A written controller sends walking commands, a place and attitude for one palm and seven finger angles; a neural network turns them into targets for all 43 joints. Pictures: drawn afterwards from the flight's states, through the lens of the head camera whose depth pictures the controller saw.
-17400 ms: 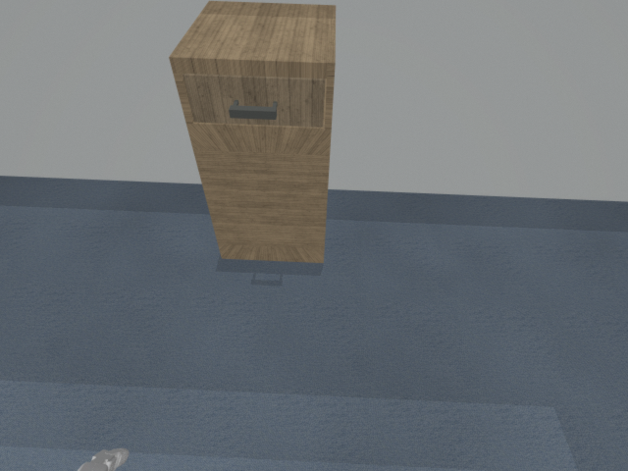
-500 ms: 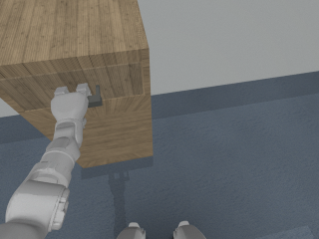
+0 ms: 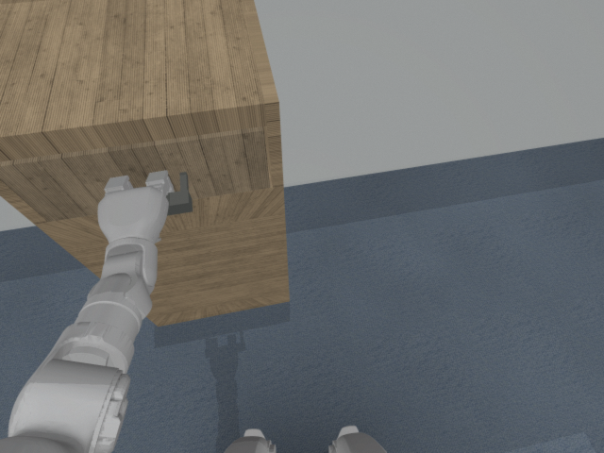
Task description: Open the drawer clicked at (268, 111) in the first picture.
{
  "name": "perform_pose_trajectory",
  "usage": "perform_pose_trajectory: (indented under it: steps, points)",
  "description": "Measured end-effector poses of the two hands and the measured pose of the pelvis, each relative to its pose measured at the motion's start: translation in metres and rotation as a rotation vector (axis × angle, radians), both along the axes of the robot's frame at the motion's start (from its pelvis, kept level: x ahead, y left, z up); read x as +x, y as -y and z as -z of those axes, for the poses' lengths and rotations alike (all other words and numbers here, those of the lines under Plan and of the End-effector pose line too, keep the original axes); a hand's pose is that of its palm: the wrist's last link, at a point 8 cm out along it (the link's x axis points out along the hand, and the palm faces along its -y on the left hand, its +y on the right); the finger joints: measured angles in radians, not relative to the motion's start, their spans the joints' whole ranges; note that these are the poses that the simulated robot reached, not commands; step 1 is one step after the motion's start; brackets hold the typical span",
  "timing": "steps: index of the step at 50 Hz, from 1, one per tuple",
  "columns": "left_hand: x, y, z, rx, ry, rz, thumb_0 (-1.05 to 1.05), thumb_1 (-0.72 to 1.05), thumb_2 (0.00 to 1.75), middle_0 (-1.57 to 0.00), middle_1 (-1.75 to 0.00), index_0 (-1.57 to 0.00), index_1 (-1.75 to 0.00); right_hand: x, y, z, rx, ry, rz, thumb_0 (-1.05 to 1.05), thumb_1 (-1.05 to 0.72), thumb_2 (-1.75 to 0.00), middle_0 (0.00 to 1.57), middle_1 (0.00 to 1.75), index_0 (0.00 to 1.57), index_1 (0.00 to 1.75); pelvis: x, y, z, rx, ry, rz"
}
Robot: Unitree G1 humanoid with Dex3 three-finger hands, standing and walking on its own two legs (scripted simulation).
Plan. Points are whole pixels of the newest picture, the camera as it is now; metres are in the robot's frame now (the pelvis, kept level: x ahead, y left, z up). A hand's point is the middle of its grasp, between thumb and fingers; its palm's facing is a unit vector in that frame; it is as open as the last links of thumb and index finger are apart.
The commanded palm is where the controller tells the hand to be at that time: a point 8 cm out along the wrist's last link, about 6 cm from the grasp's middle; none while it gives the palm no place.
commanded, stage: pull the drawer open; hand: left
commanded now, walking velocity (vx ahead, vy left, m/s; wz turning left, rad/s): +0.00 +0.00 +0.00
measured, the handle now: (148, 195) +0.49 +0.23 +0.00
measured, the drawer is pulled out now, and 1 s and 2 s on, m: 0.00 0.13 0.25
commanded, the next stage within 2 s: none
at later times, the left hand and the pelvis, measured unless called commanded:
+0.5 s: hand (149, 275) +0.37 +0.21 -0.03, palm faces -0.01 -0.05 -1.00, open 5.7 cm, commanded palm +0.33 +0.22 +0.03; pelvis +0.01 +0.00 +0.01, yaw +0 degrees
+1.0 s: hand (149, 314) +0.31 +0.20 -0.03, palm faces +0.00 -0.07 -1.00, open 5.6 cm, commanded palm +0.27 +0.21 +0.03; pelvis +0.00 -0.01 +0.01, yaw +0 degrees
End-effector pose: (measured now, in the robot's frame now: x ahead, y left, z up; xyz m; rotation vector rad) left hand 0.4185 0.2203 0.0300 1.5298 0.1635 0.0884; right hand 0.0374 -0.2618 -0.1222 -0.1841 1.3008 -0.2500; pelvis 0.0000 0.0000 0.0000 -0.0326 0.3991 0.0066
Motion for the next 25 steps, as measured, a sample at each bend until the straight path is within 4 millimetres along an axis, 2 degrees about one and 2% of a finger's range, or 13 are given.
perform_pose_trajectory:
  steps: [8,25]
  points:
    - [-0.023,0.002,0.001,-0.025,0.017,0.012,0.01,0.70,0.76,-0.33,-1.35,-0.41,-1.35,0.016,-0.003,-0.006,0.013,0.032,0.000,0.00,-0.91,-0.90,0.20,0.30,0.20,0.30,0.008,-0.001,-0.007,0.004,0.025,0.011]
    - [-0.073,0.011,0.002,-0.013,0.036,0.008,0.00,0.69,0.81,-0.34,-1.35,-0.41,-1.35,0.079,-0.012,-0.018,0.024,0.200,-0.071,0.00,-0.91,-0.90,0.20,0.30,0.20,0.30,0.007,-0.001,-0.013,0.008,0.086,-0.003]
